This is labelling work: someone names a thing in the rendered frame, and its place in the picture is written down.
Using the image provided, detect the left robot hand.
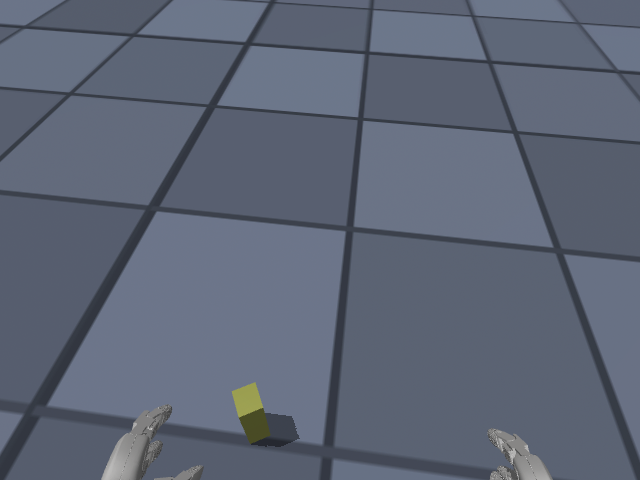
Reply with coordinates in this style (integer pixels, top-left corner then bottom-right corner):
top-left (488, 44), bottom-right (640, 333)
top-left (101, 404), bottom-right (204, 480)

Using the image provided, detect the carton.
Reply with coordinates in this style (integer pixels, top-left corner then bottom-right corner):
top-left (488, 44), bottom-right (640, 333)
top-left (232, 382), bottom-right (270, 444)

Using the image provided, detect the right robot hand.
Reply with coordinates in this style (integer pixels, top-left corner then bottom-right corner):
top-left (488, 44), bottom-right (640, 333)
top-left (487, 428), bottom-right (553, 480)

